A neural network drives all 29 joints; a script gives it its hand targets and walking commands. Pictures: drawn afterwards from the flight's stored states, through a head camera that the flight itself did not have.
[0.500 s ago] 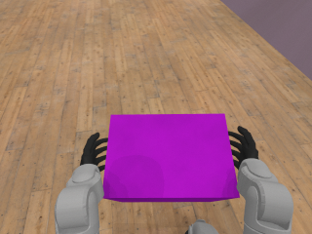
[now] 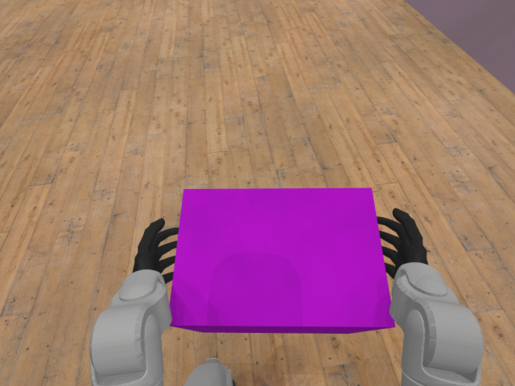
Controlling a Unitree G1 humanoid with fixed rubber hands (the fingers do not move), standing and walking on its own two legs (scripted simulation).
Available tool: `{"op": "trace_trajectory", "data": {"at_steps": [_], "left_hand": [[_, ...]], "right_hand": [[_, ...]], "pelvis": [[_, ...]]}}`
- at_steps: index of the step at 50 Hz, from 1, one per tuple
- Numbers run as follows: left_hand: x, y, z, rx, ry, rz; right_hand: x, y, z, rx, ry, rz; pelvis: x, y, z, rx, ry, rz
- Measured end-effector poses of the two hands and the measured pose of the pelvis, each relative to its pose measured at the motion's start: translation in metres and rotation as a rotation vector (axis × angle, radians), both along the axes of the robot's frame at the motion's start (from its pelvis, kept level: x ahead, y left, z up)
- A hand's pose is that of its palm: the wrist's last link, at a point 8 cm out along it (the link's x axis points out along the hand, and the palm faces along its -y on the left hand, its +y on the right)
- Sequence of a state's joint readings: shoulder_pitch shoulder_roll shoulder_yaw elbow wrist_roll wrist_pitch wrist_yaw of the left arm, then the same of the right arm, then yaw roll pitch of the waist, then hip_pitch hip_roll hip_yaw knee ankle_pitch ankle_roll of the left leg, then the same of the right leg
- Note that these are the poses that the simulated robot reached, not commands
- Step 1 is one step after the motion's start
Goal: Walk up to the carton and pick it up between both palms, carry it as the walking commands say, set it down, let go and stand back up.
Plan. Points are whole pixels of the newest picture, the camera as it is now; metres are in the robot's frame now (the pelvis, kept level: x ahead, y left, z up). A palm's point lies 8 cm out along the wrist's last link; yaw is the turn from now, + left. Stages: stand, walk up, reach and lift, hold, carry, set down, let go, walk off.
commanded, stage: carry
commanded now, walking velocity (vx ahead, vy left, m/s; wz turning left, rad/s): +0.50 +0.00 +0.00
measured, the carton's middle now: (275, 269) +0.29 +0.00 +0.01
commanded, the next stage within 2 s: none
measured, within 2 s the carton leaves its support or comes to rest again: neither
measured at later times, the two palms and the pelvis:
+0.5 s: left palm (175, 110) +0.61 +0.21 +0.09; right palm (338, 101) +0.60 -0.13 +0.11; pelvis +0.36 +0.05 +0.01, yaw -2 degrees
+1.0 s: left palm (204, 35) +0.95 +0.19 +0.10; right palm (326, 30) +0.96 -0.14 +0.10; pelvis +0.71 +0.02 +0.00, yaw +0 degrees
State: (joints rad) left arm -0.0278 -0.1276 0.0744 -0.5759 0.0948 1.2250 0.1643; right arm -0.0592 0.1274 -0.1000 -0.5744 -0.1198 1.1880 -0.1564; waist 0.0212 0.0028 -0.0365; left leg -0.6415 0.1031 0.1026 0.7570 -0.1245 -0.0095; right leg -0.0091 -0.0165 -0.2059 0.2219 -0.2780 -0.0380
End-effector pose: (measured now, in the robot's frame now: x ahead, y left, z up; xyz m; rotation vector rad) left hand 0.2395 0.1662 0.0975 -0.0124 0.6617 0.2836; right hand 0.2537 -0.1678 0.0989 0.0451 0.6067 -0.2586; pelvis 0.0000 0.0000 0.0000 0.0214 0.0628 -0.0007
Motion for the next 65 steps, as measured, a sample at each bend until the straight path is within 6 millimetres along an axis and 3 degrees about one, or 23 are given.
{"op": "trace_trajectory", "data": {"at_steps": [4,9,14,19,28,36,41,46,52,59,65], "left_hand": [[0.072,0.009,-0.005,-0.010,-0.027,-0.020],[0.166,0.028,-0.028,-0.033,-0.025,-0.044],[0.235,0.033,-0.034,-0.044,0.068,-0.078],[0.298,0.036,-0.022,-0.053,0.055,-0.100],[0.415,0.041,-0.005,-0.063,-0.020,-0.047],[0.535,0.021,-0.021,-0.028,-0.037,-0.013],[0.587,0.020,-0.026,-0.022,0.068,0.020],[0.649,0.020,-0.011,-0.008,0.051,0.020],[0.744,0.028,0.001,-0.004,-0.018,-0.010],[0.867,0.054,-0.022,-0.032,-0.040,-0.034],[0.943,0.061,-0.029,-0.051,0.063,-0.073]], "right_hand": [[0.064,0.009,-0.003,-0.006,-0.027,-0.023],[0.149,0.027,-0.019,-0.023,-0.022,-0.049],[0.207,0.033,-0.021,-0.033,0.072,-0.083],[0.263,0.037,-0.006,-0.047,0.061,-0.096],[0.397,0.041,0.015,-0.057,-0.010,-0.044],[0.528,0.021,-0.014,-0.020,-0.027,-0.017],[0.589,0.020,-0.024,-0.009,0.078,0.014],[0.653,0.021,-0.013,-0.002,0.060,0.019],[0.738,0.028,0.000,-0.002,-0.007,-0.011],[0.851,0.054,-0.015,-0.025,-0.026,-0.041],[0.915,0.061,-0.016,-0.040,0.080,-0.078]], "pelvis": [[0.068,0.013,-0.012,-0.001,-0.006,-0.008],[0.157,0.036,-0.034,0.001,-0.015,-0.034],[0.214,0.050,-0.014,-0.015,0.009,-0.072],[0.275,0.056,0.001,-0.045,0.015,-0.061],[0.403,0.046,0.003,-0.080,0.019,-0.027],[0.531,0.021,-0.028,-0.072,-0.007,0.014],[0.591,0.014,-0.013,-0.044,-0.001,0.021],[0.656,0.015,0.000,-0.015,0.003,0.012],[0.743,0.030,-0.002,-0.004,0.001,0.001],[0.860,0.061,-0.030,-0.001,-0.011,-0.031],[0.924,0.075,-0.009,-0.029,0.008,-0.058]]}}
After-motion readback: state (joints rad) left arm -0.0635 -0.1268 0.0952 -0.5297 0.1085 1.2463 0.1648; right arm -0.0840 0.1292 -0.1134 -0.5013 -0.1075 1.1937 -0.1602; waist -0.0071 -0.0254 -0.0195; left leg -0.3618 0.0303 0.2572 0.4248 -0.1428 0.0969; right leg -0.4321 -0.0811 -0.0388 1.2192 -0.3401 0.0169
